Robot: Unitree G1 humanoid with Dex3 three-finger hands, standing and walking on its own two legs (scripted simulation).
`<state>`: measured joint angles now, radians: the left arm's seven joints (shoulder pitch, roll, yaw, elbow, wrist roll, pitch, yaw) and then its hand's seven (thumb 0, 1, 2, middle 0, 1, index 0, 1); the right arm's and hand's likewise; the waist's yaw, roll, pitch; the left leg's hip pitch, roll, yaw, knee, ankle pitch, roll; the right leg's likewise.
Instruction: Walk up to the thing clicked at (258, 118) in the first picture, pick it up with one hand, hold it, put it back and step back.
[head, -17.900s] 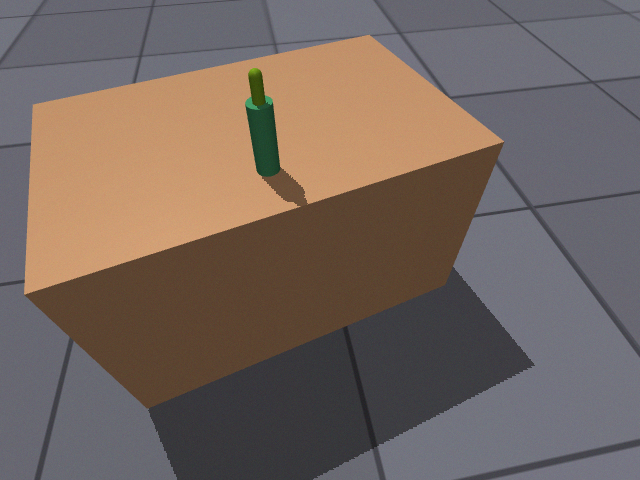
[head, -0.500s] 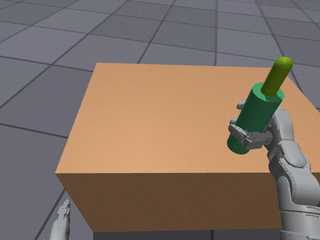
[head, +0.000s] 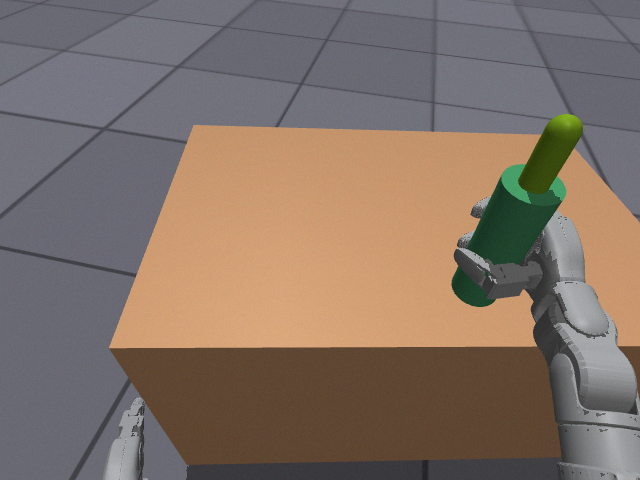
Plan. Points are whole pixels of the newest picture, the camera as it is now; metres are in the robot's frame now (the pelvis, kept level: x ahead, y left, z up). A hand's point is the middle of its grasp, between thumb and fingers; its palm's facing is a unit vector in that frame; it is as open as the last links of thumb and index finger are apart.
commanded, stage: hold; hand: right
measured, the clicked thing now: (511, 222) +0.32 -0.17 +0.21
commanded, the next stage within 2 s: crouch in 0.46 s
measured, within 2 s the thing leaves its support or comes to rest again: neither
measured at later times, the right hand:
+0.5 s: hand (486, 247) +0.33 -0.16 +0.16, palm faces +0.10 +0.99 -0.03, open 8.2 cm
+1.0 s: hand (453, 245) +0.39 -0.16 +0.11, palm faces +0.09 +1.00 +0.01, open 8.2 cm
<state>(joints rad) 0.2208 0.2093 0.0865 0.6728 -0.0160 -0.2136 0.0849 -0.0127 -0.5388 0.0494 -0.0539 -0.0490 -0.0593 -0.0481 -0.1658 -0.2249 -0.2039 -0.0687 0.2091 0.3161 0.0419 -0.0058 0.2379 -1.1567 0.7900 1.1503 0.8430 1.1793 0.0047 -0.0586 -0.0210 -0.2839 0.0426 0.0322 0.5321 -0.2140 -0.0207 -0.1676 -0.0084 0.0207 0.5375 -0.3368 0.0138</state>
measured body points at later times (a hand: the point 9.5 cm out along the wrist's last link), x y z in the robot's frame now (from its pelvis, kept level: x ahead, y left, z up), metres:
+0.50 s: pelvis +0.00 +0.00 +0.00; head -0.01 +0.03 +0.45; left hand +0.16 +0.26 -0.08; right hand +0.32 -0.22 +0.17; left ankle +0.04 +0.13 -0.73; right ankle -0.03 -0.13 -0.73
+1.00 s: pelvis -0.01 +0.00 +0.00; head +0.01 +0.01 +0.45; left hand +0.14 +0.27 -0.08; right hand +0.38 -0.21 +0.11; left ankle +0.04 +0.13 -0.73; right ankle -0.03 -0.13 -0.73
